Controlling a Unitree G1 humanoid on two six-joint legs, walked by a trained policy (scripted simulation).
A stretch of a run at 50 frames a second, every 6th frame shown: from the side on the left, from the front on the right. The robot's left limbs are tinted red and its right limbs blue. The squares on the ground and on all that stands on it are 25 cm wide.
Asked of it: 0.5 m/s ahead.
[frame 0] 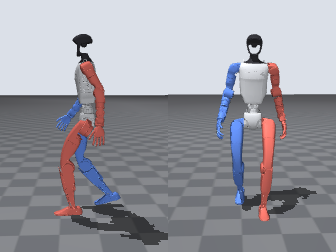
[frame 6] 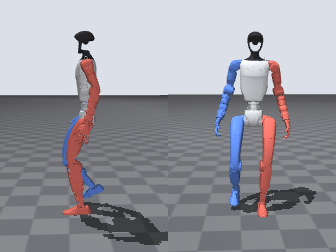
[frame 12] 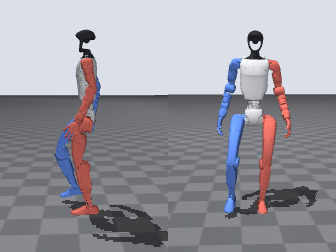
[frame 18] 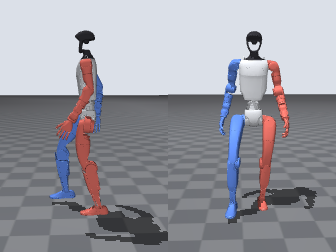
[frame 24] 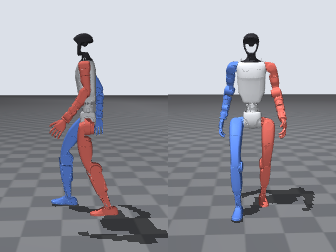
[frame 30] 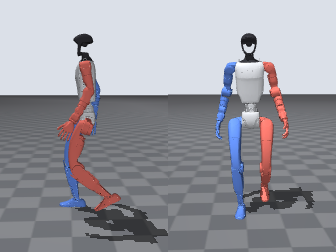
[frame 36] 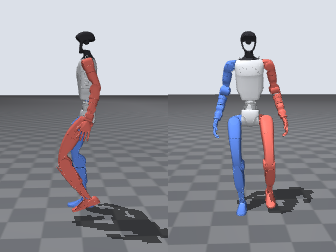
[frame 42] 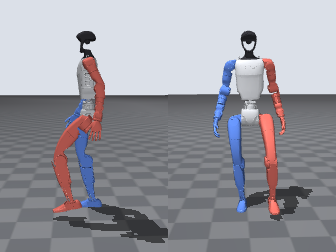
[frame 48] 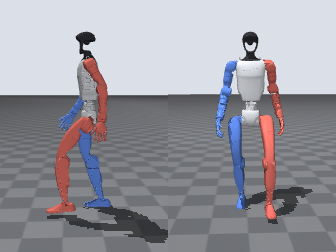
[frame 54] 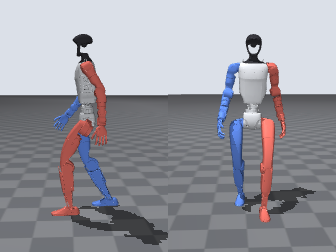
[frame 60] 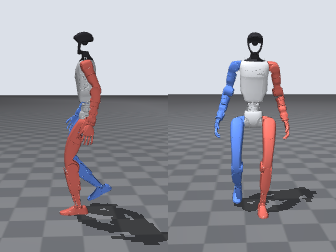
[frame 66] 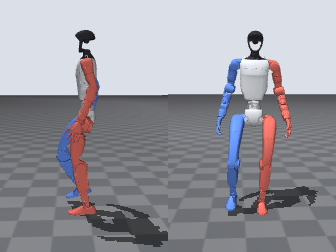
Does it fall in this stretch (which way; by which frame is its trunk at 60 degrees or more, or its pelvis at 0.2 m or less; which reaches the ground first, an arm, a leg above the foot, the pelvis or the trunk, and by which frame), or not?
no
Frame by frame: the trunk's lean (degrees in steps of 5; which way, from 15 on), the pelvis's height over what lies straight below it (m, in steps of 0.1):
0: 5, 0.8
6: 5, 0.8
12: 0, 0.8
18: 5, 0.8
24: 5, 0.8
30: 5, 0.8
36: 5, 0.8
42: 0, 0.8
48: 5, 0.8
54: 5, 0.8
60: 5, 0.8
66: 0, 0.8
